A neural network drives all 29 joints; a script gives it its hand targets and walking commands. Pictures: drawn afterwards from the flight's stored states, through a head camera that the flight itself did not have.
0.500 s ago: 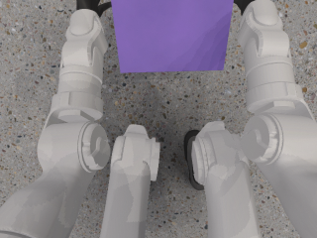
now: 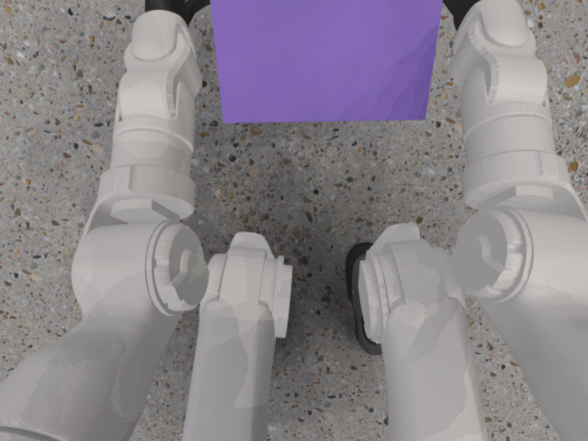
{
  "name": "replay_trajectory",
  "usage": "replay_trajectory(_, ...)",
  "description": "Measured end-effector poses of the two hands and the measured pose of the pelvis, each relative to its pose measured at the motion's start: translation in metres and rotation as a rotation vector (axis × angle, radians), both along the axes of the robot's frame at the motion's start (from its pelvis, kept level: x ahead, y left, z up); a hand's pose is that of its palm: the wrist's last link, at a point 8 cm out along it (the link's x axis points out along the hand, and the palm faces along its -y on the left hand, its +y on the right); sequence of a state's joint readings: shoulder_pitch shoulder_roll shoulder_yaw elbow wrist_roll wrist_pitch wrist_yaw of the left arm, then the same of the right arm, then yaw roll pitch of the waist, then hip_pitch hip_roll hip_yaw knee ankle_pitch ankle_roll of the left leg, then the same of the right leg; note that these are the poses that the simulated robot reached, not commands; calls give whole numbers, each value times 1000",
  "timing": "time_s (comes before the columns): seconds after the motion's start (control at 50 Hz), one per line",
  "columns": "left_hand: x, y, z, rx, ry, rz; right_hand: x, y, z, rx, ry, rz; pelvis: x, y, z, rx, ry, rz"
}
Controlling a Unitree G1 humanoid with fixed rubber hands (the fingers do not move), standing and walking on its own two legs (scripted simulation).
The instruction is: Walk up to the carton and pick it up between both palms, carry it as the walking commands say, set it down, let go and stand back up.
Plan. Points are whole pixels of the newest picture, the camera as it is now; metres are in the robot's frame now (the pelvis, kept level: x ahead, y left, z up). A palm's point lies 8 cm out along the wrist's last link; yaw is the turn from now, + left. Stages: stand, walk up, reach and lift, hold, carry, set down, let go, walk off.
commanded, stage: set down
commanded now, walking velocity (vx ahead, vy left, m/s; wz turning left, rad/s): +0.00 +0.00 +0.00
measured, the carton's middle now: (317, 16) +0.57 -0.02 -0.22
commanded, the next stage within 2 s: none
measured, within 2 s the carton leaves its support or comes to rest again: rests again in 0.54 s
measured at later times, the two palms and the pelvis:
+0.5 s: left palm (185, 35) +0.53 +0.13 -0.16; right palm (473, 27) +0.53 -0.18 -0.16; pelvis +0.00 -0.01 -0.01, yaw +0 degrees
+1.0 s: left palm (163, 82) +0.49 +0.16 -0.19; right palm (476, 55) +0.50 -0.20 -0.18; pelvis -0.04 -0.01 -0.01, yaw +1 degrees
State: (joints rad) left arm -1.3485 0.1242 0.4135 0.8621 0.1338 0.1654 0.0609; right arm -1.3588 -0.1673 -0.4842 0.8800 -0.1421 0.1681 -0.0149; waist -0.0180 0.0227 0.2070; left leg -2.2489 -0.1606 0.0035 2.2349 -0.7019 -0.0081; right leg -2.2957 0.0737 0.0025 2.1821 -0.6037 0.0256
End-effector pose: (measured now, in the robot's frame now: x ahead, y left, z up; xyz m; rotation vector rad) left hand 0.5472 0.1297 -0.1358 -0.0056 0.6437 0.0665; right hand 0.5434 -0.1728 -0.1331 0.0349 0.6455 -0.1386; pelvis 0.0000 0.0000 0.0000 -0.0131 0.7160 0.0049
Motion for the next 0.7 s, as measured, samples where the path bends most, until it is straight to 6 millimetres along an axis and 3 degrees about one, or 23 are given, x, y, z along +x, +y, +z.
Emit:
replay_trajectory(0.32, -1, 0, -6, -6, -8, 4, -2, -2, -7, 7, -8, -8, 1, -4, -6, 4, -17, 1)
replay_trajectory(0.56, -21, -9, -38, 7, 83, -43, -23, -12, -35, -55, 119, 32, 0, -6, -6, 6, -31, -2)
replay_trajectory(0.7, -25, -7, -39, 44, 44, -67, -27, -11, -36, -74, 85, 53, -5, -8, -14, 4, -71, -6)
